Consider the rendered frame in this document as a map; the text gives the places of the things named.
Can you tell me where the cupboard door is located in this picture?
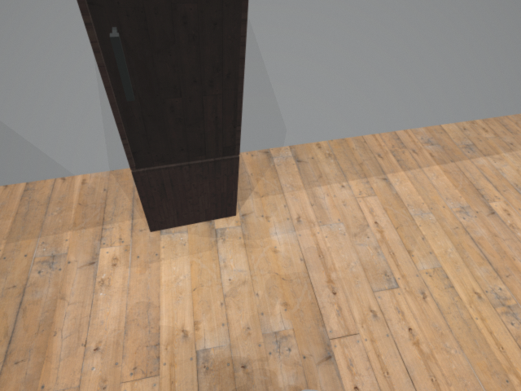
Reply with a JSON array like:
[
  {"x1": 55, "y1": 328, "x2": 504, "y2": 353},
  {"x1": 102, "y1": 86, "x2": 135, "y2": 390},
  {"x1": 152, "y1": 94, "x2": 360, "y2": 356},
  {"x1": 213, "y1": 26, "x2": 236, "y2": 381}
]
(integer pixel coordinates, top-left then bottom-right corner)
[{"x1": 86, "y1": 0, "x2": 243, "y2": 169}]

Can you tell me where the handle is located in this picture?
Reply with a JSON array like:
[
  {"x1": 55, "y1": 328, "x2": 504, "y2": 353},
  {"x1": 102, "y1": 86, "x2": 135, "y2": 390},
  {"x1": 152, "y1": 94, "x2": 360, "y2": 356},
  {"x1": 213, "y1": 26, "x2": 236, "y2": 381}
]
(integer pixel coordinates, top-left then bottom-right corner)
[{"x1": 110, "y1": 27, "x2": 135, "y2": 101}]

